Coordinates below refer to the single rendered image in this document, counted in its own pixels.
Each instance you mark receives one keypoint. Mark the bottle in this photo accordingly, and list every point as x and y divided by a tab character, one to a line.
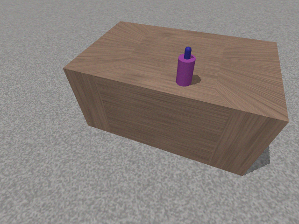
185	68

